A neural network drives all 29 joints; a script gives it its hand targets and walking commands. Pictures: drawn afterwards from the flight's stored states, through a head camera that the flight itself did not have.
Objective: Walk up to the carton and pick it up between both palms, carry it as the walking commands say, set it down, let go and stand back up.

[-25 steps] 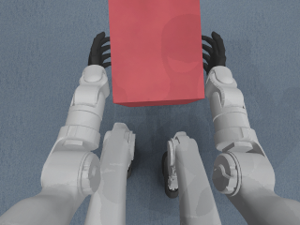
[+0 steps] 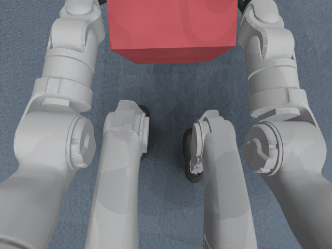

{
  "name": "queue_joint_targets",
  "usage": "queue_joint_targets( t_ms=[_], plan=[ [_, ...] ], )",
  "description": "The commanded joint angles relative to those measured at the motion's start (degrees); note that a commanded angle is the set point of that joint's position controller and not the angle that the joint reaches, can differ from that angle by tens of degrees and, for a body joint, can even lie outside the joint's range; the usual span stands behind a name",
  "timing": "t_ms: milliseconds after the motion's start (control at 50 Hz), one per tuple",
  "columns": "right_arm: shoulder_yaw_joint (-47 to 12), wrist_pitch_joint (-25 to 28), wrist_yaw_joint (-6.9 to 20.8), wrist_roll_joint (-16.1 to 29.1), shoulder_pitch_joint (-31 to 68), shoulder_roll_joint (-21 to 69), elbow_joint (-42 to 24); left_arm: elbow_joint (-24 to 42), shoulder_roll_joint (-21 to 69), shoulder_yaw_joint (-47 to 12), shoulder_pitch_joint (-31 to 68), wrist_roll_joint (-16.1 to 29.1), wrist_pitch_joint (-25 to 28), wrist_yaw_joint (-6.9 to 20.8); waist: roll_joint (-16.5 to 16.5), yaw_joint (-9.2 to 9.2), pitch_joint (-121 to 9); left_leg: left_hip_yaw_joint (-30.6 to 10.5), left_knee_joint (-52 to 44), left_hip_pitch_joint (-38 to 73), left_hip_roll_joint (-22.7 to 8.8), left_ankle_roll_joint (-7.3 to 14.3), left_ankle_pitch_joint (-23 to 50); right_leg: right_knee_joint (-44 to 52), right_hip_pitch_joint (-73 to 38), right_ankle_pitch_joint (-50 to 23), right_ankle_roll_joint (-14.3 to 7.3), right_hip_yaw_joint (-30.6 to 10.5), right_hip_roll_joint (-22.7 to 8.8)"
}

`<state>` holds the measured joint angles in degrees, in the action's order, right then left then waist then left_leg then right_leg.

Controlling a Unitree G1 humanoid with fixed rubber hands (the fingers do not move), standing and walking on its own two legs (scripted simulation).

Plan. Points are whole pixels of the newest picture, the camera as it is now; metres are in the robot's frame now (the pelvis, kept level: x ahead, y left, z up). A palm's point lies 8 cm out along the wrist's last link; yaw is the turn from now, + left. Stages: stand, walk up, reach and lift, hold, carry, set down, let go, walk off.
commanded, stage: set down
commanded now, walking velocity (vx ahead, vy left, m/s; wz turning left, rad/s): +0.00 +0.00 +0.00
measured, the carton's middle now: out of the picture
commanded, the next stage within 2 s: none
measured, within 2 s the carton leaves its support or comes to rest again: rests again in 1.30 s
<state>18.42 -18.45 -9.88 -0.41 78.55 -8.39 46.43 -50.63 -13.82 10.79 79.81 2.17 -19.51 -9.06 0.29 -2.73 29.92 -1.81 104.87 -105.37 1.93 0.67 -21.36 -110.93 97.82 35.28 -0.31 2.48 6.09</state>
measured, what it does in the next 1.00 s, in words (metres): lowers itself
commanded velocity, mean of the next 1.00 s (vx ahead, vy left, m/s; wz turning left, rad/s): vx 0.00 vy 0.00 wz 0.00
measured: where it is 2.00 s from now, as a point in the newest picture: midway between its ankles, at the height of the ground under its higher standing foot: (165, 153)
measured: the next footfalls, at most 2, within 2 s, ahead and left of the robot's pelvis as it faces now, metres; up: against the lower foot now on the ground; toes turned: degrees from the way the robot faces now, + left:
none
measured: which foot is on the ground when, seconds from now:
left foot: down 0.00-1.00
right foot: down 0.00-1.00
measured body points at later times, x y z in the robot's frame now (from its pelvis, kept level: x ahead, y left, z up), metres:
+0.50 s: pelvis +0.02 +0.00 -0.06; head +0.38 +0.03 +0.20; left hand +0.57 +0.18 -0.22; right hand +0.58 -0.11 -0.21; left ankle +0.18 +0.11 -0.44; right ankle +0.12 -0.11 -0.44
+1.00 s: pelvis +0.03 -0.01 -0.10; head +0.40 +0.02 +0.15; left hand +0.59 +0.18 -0.26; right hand +0.59 -0.11 -0.26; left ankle +0.18 +0.11 -0.44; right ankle +0.12 -0.11 -0.44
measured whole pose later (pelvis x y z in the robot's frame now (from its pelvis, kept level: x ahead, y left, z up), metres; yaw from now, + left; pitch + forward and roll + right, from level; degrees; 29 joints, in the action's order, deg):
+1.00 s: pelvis +0.03 -0.01 -0.10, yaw -1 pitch +28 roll -1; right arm 10.4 -13.7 -13.2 8.0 81.7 -11.4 50.9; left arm -58.1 -17.6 7.7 85.1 7.0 -14.6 -8.1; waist 0.9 -3.5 30.1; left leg -1.5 123.6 -124.0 2.0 -0.5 -27.1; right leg -130.4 115.4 42.7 -0.9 3.4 7.3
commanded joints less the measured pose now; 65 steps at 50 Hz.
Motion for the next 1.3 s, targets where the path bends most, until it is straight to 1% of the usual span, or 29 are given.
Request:
queue_joint_targets(
  t_ms=[0, 20, 60, 100, 120, 140, 180, 200, 220, 320, 420, 460, 560, 580, 720, 740, 780, 820, 840, 860, 920, 960, 1020, 1040, 1060, 1120, 1140, 1260, 1280],
  plan=[
    [-18.7, 3.3, 12.6, 1.9, 40.8, 50.0, -5.0, 7.8, 53.8, -18.0, 39.7, 3.2, 4.0, 11.9, -3.5, 4.89, -106.2, 0.0, -3.7, 46.9, 4.0, -0.6, 2.3, 14.3, -7.7, -2.9, -1.7, -1.9, 3.0],
    [-18.8, 2.9, 13.8, 0.5, 39.9, 52.8, -3.5, 6.1, 53.7, -15.7, 38.8, 2.4, 4.0, 12.9, -0.3, 5.01, -105.1, -1.0, -3.8, 47.5, 4.3, -0.3, 2.7, 13.4, -5.9, -3.3, -0.9, -0.7, 2.9],
    [-17.0, 3.0, 15.6, 0.6, 42.2, 53.4, -5.2, 3.2, 57.2, -13.2, 37.9, 0.3, 3.7, 14.3, -2.6, 4.23, -101.4, 0.2, -1.7, 44.6, 4.3, -0.7, 2.4, 12.8, -2.4, -2.8, -1.5, -1.3, 3.9],
    [-19.2, 3.3, 16.9, 1.9, 44.1, 56.0, -6.1, 8.6, 57.2, -15.4, 42.1, 1.1, 4.6, 14.6, -1.8, 1.77, -108.2, -0.4, 0.4, 48.1, 4.5, -0.6, 9.3, 9.4, -3.2, -7.8, -0.7, -0.2, 3.5],
    [-19.4, 3.3, 17.4, 1.9, 44.4, 55.0, -8.2, 9.4, 58.3, -16.4, 43.3, 2.4, 4.7, 15.0, -2.5, 3.42, -111.3, -0.3, 1.0, 49.9, 5.0, -0.8, 9.8, 8.6, -3.3, -8.0, -0.8, 0.0, 4.2],
    [-21.3, 3.1, 17.6, 3.4, 46.2, 54.7, -10.1, 10.4, 57.7, -17.1, 44.1, 2.6, 4.4, 15.0, -2.6, 2.01, -115.0, -0.5, 1.9, 53.3, 4.4, -0.8, 12.7, 8.2, -2.6, -9.0, -0.5, 0.6, 3.9],
    [-27.3, 3.6, 18.0, 7.2, 52.7, 54.0, -20.9, 17.4, 60.3, -22.2, 45.6, 5.8, 4.1, 14.0, -3.0, 3.02, -128.2, -3.0, 3.3, 62.7, 4.4, -0.9, 18.6, 5.1, -5.4, -14.4, -0.1, 0.6, 4.1],
    [-29.6, 3.1, 17.5, 8.4, 50.7, 54.3, -19.8, 17.5, 60.7, -24.0, 45.3, 7.0, 3.5, 13.5, -3.4, 1.76, -129.2, -0.3, 4.7, 62.2, 4.4, -1.4, 22.5, 5.5, -7.6, -15.6, -0.6, 0.1, 3.9],
    [-30.8, 2.7, 17.1, 9.4, 50.2, 55.3, -21.6, 22.8, 61.0, -26.0, 47.7, 8.6, 3.7, 13.2, -2.3, 3.40, -132.4, 0.3, 4.3, 64.0, 5.1, -1.4, 25.6, 5.7, -10.2, -18.5, 0.1, 1.6, 4.5],
    [-36.6, 3.3, 13.8, 14.6, 53.7, 51.2, -30.0, 30.1, 57.0, -28.5, 46.6, 10.4, 3.6, 11.3, -2.7, 0.26, -137.1, 1.4, 7.2, 62.9, 4.3, -0.7, 27.9, 3.2, -16.0, -21.1, -0.2, -0.4, 4.4],
    [-34.9, 5.7, 12.4, 14.8, 57.3, 46.6, -27.8, 24.6, 53.8, -26.4, 45.4, 11.1, 4.4, 11.4, -1.2, 1.40, -127.0, 1.1, 9.2, 53.5, 4.2, -0.2, 27.0, 2.6, -14.1, -22.0, 0.1, -0.9, 4.2],
    [-29.9, 5.6, 12.4, 10.8, 51.5, 48.4, -14.2, 14.2, 51.2, -22.5, 44.3, 8.7, 5.7, 12.1, -0.7, 0.71, -109.9, 1.4, 9.0, 44.5, 4.3, 0.2, 20.8, 1.8, -7.5, -17.1, 0.0, -1.4, 3.4],
    [-23.8, 5.8, 14.7, 6.4, 44.1, 50.9, -3.1, 3.8, 53.4, -18.4, 40.5, 5.5, 6.8, 15.7, -0.8, 2.97, -95.5, 1.6, 9.8, 36.9, 4.1, -0.1, 14.0, 2.4, -3.0, -11.5, -0.3, -1.5, 3.1],
    [-22.4, 5.7, 15.3, 6.2, 42.5, 50.5, -1.6, 1.8, 52.9, -16.7, 42.7, 5.2, 7.1, 16.4, -0.6, 1.88, -92.0, 1.7, 11.3, 33.0, 3.9, -0.2, 12.2, 1.8, -0.4, -11.0, -0.6, -2.2, 3.2],
    [-32.0, 7.0, 14.9, 14.4, 54.2, 52.6, -14.3, 15.2, 52.6, -22.5, 49.5, 9.6, 8.5, 15.0, -1.9, -0.84, -115.2, 1.6, 15.9, 49.0, 3.0, -1.0, 29.9, -2.7, -7.0, -24.7, -0.2, -1.3, 3.1],
    [-31.0, 7.6, 14.2, 15.2, 57.0, 50.8, -17.5, 17.3, 53.2, -22.7, 51.9, 11.4, 8.7, 14.5, -1.2, 1.06, -120.3, 1.0, 16.2, 51.5, 3.6, -0.5, 30.4, -3.7, -8.7, -24.2, 0.5, 0.1, 3.5],
    [-35.3, 8.3, 12.7, 17.2, 55.9, 49.7, -19.4, 19.5, 53.6, -23.6, 48.6, 12.3, 9.0, 13.4, -2.9, -2.51, -123.7, 2.4, 16.5, 53.7, 3.6, -1.0, 34.3, -3.5, -11.5, -28.4, -0.3, -0.9, 3.3],
    [-36.1, 8.7, 11.7, 17.2, 57.1, 49.5, -22.2, 19.2, 50.9, -21.5, 47.2, 10.9, 8.9, 13.2, 0.1, -2.52, -121.3, 1.2, 17.2, 50.7, 3.5, 0.1, 35.9, -4.3, -13.2, -31.5, 0.2, -2.2, 3.7],
    [-36.0, 8.7, 11.4, 17.9, 55.7, 49.5, -20.1, 19.4, 50.6, -21.3, 45.6, 11.9, 9.0, 13.5, 1.5, -3.22, -121.6, 1.9, 16.7, 46.9, 3.8, 0.5, 34.7, -4.5, -16.1, -33.1, 0.6, -2.1, 3.4],
    [-34.0, 8.7, 11.5, 15.7, 54.5, 49.2, -19.3, 19.0, 51.5, -20.4, 45.4, 11.9, 9.1, 14.0, 2.9, -0.51, -118.1, 2.2, 16.7, 42.0, 4.1, 0.5, 30.7, -4.9, -16.1, -30.5, 0.3, -1.5, 3.8],
    [-34.8, 9.1, 11.3, 15.8, 52.8, 51.2, -19.7, 14.6, 52.3, -20.9, 44.4, 11.5, 8.8, 15.5, 2.3, -2.01, -114.6, 3.7, 16.9, 35.2, 4.1, 0.3, 27.4, -4.2, -19.5, -33.6, 0.4, -3.3, 3.6],
    [-31.8, 8.7, 11.4, 13.2, 52.1, 50.9, -15.4, 10.8, 51.8, -19.2, 44.4, 11.0, 9.1, 15.8, 3.3, -0.29, -108.2, 2.5, 15.4, 34.5, 4.0, 1.1, 23.9, -3.9, -13.1, -25.8, 1.0, -1.6, 3.9],
    [-28.1, 7.7, 13.6, 12.1, 44.6, 53.7, -5.3, 9.9, 49.6, -18.9, 45.0, 8.3, 9.4, 15.9, 0.9, -2.37, -98.4, 3.4, 15.8, 32.6, 3.1, 0.2, 20.3, -2.7, -3.8, -19.0, -0.5, -2.3, 3.3],
    [-29.7, 8.2, 13.5, 12.5, 48.4, 52.8, -9.0, 11.3, 50.8, -20.5, 46.1, 10.4, 9.7, 15.8, 1.0, -0.30, -102.0, 2.7, 16.4, 35.2, 3.4, 0.3, 22.5, -4.0, -5.7, -21.4, 0.4, -2.2, 3.6],
    [-29.3, 8.1, 13.5, 13.3, 48.3, 52.7, -7.9, 7.7, 49.8, -19.6, 46.8, 9.4, 9.4, 16.0, 0.5, -2.79, -99.4, 3.1, 15.5, 32.8, 2.8, -0.1, 20.7, -3.3, -5.8, -20.7, 0.1, -2.4, 3.3],
    [-30.1, 9.1, 13.7, 13.7, 55.2, 50.5, -11.5, 7.3, 52.6, -18.7, 46.0, 9.9, 9.8, 16.3, 1.5, -0.26, -101.8, 3.6, 17.2, 34.4, 3.6, 0.1, 21.5, -4.2, -4.5, -19.7, 0.2, -1.0, 4.0],
    [-29.8, 9.0, 13.6, 14.1, 54.6, 51.0, -11.2, 8.8, 51.2, -18.6, 48.9, 9.8, 10.0, 16.4, -0.6, -3.65, -102.7, 3.8, 17.0, 33.9, 2.9, -0.1, 22.2, -4.5, -5.7, -21.6, 0.0, -2.4, 3.2],
    [-28.6, 9.0, 14.1, 13.5, 53.5, 50.6, -7.8, 7.2, 47.7, -15.9, 47.8, 8.5, 10.3, 16.3, 2.3, -4.34, -98.0, 3.6, 17.3, 30.1, 2.6, 0.7, 18.9, -5.2, -3.7, -18.5, 0.1, -1.8, 3.1],
    [-27.5, 8.8, 14.0, 12.4, 53.0, 49.7, -7.1, 6.0, 48.4, -15.9, 47.1, 9.7, 10.3, 16.6, 3.9, -1.88, -96.0, 3.1, 17.3, 29.7, 2.8, 1.0, 17.7, -4.4, -3.5, -17.5, 0.3, -1.5, 3.1]
  ],
)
